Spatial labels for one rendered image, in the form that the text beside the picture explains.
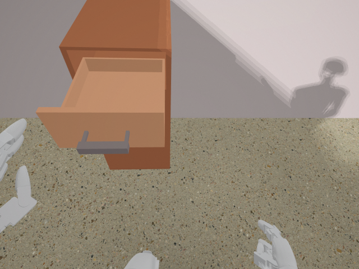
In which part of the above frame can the drawer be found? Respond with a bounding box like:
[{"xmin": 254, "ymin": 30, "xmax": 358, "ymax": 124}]
[{"xmin": 36, "ymin": 57, "xmax": 165, "ymax": 148}]

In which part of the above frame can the handle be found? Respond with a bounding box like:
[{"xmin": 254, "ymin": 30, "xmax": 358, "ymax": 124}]
[{"xmin": 76, "ymin": 131, "xmax": 130, "ymax": 154}]

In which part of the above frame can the left robot hand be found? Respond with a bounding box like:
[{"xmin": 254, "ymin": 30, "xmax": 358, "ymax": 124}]
[{"xmin": 0, "ymin": 118, "xmax": 37, "ymax": 233}]

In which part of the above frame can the robot left thigh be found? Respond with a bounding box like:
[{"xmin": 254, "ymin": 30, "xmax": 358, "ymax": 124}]
[{"xmin": 124, "ymin": 253, "xmax": 159, "ymax": 269}]

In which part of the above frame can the right robot hand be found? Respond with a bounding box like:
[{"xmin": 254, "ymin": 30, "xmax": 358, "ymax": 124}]
[{"xmin": 254, "ymin": 220, "xmax": 298, "ymax": 269}]

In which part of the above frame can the cabinet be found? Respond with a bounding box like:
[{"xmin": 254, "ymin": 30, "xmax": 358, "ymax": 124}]
[{"xmin": 59, "ymin": 0, "xmax": 172, "ymax": 170}]

